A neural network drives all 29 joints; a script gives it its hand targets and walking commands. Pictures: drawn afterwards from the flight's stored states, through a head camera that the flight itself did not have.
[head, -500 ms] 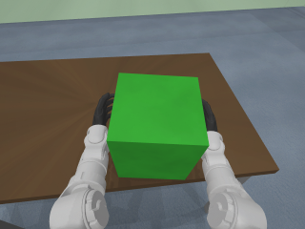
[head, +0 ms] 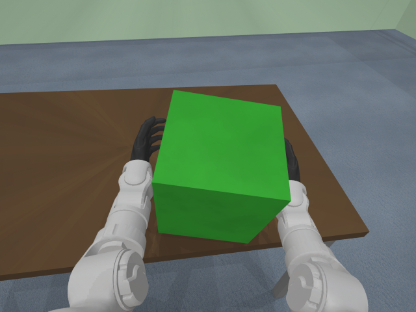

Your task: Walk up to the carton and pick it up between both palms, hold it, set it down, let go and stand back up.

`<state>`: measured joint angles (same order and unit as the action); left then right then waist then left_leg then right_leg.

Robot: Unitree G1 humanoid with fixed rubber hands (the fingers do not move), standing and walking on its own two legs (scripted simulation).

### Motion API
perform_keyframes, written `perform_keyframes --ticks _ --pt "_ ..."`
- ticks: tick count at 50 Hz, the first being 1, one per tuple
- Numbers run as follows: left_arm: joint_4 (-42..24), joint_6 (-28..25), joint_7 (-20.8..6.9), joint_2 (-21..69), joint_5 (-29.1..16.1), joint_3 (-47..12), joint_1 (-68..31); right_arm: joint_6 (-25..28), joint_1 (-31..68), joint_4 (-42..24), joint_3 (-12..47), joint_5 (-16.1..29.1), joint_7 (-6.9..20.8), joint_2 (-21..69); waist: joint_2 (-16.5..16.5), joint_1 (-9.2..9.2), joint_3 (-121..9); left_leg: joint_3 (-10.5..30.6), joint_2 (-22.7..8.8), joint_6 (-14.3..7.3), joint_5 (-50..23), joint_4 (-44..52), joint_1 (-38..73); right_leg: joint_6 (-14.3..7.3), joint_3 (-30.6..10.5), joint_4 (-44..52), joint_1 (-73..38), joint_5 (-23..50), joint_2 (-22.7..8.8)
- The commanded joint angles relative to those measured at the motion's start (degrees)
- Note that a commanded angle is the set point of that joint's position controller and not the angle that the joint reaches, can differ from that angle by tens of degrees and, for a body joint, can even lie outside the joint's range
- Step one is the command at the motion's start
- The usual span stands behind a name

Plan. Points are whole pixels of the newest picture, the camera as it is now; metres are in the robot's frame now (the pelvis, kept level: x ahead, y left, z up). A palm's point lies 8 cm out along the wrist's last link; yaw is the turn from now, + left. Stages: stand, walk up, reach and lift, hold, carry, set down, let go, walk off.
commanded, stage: reach and lift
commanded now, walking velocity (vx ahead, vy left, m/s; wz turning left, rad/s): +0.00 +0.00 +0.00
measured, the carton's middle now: (214, 174) +0.39 -0.03 +0.07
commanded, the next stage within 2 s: none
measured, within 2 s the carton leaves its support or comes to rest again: neither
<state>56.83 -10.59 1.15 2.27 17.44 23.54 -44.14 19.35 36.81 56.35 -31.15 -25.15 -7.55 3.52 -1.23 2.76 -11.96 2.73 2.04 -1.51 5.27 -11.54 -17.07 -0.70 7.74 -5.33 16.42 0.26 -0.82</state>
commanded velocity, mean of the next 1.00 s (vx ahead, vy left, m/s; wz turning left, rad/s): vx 0.00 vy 0.00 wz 0.00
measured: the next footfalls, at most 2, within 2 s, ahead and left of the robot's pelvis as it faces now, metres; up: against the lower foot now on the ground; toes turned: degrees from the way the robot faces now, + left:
none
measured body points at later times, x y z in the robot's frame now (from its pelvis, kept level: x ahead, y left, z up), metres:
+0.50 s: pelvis -0.02 +0.00 +0.00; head -0.03 +0.03 +0.45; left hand +0.40 +0.12 +0.13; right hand +0.36 -0.18 +0.11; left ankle -0.01 +0.10 -0.75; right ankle +0.02 -0.11 -0.75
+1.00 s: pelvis -0.01 +0.00 +0.00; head -0.04 +0.05 +0.45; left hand +0.39 +0.12 +0.14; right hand +0.35 -0.18 +0.11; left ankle -0.01 +0.10 -0.75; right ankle +0.02 -0.11 -0.75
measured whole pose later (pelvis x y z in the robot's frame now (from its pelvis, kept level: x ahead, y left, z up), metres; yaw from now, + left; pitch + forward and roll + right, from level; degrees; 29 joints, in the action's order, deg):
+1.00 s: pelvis -0.01 +0.00 +0.00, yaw +0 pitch +0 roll -1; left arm 33.2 6.7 2.5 2.5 12.7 11.8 -33.8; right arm 12.7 28.1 47.6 -11.7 -4.4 -10.1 0.8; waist -4.7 3.6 -5.5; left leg 2.6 1.3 -1.4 8.7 -16.0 -7.5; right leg -0.7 7.6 -6.8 5.5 -1.5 0.0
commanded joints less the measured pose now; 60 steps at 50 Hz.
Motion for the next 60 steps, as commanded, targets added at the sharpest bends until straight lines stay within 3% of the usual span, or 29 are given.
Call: perform_keyframes --ticks 1,23,41,48,54,60 --pt "-9.38 -4.24 -5.88 28.06 1.17 -15.63 -41.06 7.01 43.24 -6.91 20.96 -3.73 6.81 27.54 1.08 0.23 -32.20 0.49 -2.21 1.27 -15.74 0.52 -1.36 0.79 -3.53 -8.84 -33.48 23.19 -0.03" --pt "-16.19 0.75 -6.33 26.97 -0.93 -19.56 -37.79 4.77 40.81 -10.36 23.93 1.98 5.27 24.64 1.25 0.76 -23.72 -0.07 -1.65 1.52 -6.26 1.02 -0.05 0.43 -2.99 -7.15 -32.01 11.23 0.18" --pt "-26.65 5.09 -4.60 31.26 -4.60 -29.19 -31.81 3.10 38.11 -17.67 35.37 12.05 3.52 24.94 1.63 0.67 -23.93 0.36 -1.18 2.20 -9.47 -1.14 2.91 0.13 -3.84 -7.25 -34.07 13.00 1.50" --pt "-35.37 12.69 -3.89 32.05 -6.14 -33.58 -27.65 -1.51 37.61 -24.75 40.49 18.62 2.82 22.91 0.95 1.12 -19.25 0.75 -0.91 2.77 -8.79 -1.79 6.02 0.32 -3.72 -6.73 -34.95 11.47 1.99" --pt "-46.23 23.51 -3.37 30.67 -7.85 -37.07 -24.61 -8.08 39.07 -35.21 42.21 24.02 2.51 18.61 0.75 2.17 -15.21 1.06 -0.68 3.58 -8.35 -2.68 10.04 0.78 -2.95 -6.39 -34.54 9.69 2.31" --pt "-57.37 34.12 -1.93 26.67 -10.60 -41.33 -23.56 -14.86 40.48 -43.64 42.50 29.42 1.10 11.98 1.79 3.78 -15.87 1.23 -0.51 4.88 -12.90 -5.59 13.85 0.96 -2.56 -7.44 -33.58 12.16 2.78"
